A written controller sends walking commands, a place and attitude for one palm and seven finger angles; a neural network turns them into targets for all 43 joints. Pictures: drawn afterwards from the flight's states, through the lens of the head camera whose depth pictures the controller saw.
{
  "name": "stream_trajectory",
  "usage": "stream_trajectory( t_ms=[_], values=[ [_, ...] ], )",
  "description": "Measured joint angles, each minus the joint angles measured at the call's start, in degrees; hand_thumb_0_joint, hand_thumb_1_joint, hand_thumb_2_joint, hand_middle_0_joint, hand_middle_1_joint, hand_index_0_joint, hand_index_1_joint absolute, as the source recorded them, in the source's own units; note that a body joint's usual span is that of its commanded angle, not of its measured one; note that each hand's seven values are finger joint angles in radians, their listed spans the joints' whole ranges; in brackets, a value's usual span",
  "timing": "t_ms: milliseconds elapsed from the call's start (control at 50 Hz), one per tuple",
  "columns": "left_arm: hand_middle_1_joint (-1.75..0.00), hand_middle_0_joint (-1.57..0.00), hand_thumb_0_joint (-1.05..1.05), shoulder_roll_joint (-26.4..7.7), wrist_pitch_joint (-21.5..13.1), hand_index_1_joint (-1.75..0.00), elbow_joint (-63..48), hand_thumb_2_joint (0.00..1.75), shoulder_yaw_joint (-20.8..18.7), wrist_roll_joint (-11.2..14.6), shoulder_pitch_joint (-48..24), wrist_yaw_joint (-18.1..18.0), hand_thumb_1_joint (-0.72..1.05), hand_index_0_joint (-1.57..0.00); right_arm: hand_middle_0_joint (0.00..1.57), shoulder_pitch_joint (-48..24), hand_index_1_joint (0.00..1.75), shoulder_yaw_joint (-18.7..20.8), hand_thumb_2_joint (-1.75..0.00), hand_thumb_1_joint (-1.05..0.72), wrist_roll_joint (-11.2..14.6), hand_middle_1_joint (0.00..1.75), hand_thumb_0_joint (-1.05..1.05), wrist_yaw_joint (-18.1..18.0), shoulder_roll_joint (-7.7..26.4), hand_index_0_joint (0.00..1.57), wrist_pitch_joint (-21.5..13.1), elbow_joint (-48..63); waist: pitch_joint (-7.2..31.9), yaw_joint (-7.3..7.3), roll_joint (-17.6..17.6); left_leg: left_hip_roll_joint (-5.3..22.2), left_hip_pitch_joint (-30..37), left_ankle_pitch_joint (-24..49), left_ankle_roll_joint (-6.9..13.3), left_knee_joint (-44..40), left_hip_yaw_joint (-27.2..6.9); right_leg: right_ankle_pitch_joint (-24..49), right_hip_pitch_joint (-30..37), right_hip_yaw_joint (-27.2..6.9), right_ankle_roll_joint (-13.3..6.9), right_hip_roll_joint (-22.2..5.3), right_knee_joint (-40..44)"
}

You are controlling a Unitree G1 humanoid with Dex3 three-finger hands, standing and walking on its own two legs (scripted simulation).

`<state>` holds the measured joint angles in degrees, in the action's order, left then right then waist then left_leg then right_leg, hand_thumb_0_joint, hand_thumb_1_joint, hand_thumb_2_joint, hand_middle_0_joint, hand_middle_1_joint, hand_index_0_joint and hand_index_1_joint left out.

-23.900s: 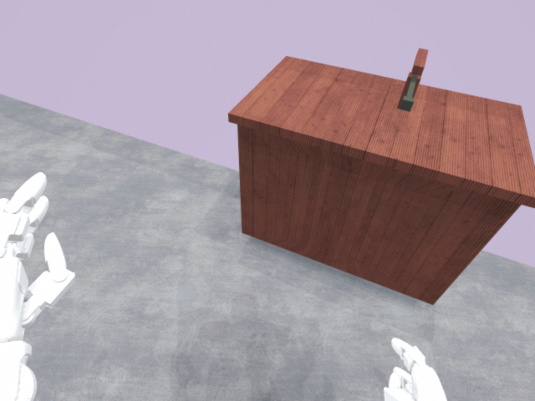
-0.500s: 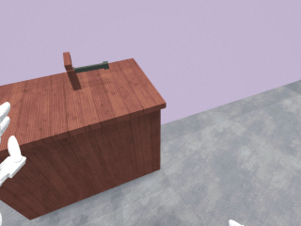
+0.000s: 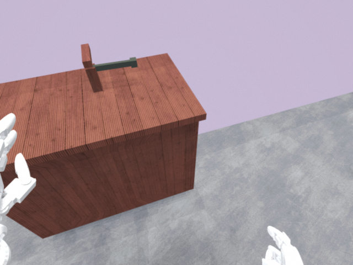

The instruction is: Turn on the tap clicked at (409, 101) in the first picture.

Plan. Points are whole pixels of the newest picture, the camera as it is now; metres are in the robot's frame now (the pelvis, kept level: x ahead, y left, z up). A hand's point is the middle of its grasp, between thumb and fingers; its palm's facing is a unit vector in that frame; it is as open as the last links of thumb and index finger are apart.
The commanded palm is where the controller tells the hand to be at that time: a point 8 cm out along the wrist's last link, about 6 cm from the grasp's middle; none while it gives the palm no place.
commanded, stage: stand and check the lever's angle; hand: left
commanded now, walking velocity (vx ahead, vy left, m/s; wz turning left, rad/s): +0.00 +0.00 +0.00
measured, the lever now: (133, 62) +0.80 +0.21 +0.05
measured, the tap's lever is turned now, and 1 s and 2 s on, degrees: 86 86 86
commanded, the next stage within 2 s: stand and wait in 0.06 s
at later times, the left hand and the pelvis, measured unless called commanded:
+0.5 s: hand (40, 171) +0.24 +0.26 +0.15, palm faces +0.35 -0.86 -0.36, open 7.4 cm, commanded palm +0.19 +0.30 +0.18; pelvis +0.03 +0.02 +0.01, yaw -2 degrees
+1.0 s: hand (38, 176) +0.23 +0.26 +0.15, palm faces +0.36 -0.86 -0.36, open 7.4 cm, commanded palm +0.18 +0.30 +0.18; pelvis +0.01 +0.02 +0.01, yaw -2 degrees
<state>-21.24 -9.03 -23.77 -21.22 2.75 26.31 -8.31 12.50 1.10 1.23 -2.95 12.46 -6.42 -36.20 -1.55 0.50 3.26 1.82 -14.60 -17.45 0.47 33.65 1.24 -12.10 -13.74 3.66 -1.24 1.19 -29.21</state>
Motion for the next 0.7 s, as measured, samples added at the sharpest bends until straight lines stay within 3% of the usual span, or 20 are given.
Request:
stream_trajectory(
  t_ms=[60,120,300,520,700],
  values=[
    [-0.3,-0.2,0.01,3.0,0.9,-0.3,-0.8,0.9,3.1,0.2,0.6,0.4,0.89,-0.21,0.2,0.1,0.3,-0.3,-0.9,-0.91,-0.1,0.3,0.01,0.6,-0.5,0.2,0.4,-1.0,0.0,-0.76,0.2,-0.3,0.5,0.1,0.3,-0.9,-0.6,-1.9,0.8,0.1,-0.3,0.2,1.0],
    [-0.3,-0.2,0.01,3.5,1.2,-0.3,-2.7,0.9,4.8,0.1,1.4,0.4,0.89,-0.21,0.21,-0.6,0.3,-0.8,-0.9,-0.91,-0.5,0.3,0.02,0.5,-1.3,0.2,0.7,-1.3,-1.3,-1.27,-1.9,-1.3,2.8,1.2,0.3,-3.9,0.4,-2.0,1.7,-0.9,0.3,-0.7,1.6],
    [-0.3,-0.21,0.01,-1.4,-0.1,-0.3,-4.9,0.9,1.2,0.4,0.2,-0.4,0.89,-0.21,0.21,-3.3,0.3,-1.0,-0.9,-0.91,-0.5,0.3,0.02,0.3,-2.0,0.2,1.4,1.6,-2.3,-0.71,-2.8,-1.6,4.5,1.6,1.1,-6.6,1.3,-0.8,3.3,-1.9,1.3,-1.0,4.8],
    [-0.3,-0.21,0.01,1.4,1.1,-0.3,-2.1,0.9,4.0,0.7,1.8,0.2,0.89,-0.21,0.21,-2.6,0.3,-1.0,-0.9,-0.91,-0.4,0.3,0.01,0.0,-1.1,0.2,2.7,2.0,0.1,-1.18,-2.9,-1.6,5.2,1.5,1.4,-7.3,1.8,-0.3,4.2,-2.4,1.6,-0.9,6.3],
    [-0.3,-0.21,0.01,1.1,0.6,-0.3,-2.8,0.9,3.4,0.6,-0.3,-0.6,0.89,-0.21,0.21,-2.0,0.3,-1.1,-0.9,-0.91,-0.7,0.3,0.01,-0.2,-1.1,0.2,2.7,1.3,-0.1,-1.28,-2.4,-1.5,5.2,2.4,1.4,-8.0,1.8,1.0,4.5,-2.4,1.6,-0.8,7.6]
  ],
)
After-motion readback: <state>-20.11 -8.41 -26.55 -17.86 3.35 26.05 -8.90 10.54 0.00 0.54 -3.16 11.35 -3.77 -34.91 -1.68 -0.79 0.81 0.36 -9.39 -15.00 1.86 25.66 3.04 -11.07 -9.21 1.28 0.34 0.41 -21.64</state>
